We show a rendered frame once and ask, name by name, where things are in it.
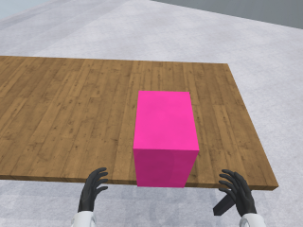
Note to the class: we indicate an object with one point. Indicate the left robot forearm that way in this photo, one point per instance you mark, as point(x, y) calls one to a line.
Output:
point(84, 219)

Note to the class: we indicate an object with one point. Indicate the right robot forearm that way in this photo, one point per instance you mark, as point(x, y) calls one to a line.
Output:
point(252, 220)

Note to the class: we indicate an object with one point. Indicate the robot right hand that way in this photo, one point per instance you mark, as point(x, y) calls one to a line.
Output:
point(240, 194)

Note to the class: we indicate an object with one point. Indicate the robot left hand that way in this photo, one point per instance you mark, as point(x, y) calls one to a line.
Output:
point(90, 190)

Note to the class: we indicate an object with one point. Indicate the table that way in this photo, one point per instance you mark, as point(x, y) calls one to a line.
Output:
point(63, 118)

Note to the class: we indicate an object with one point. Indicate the carton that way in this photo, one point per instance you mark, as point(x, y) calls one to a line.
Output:
point(165, 139)

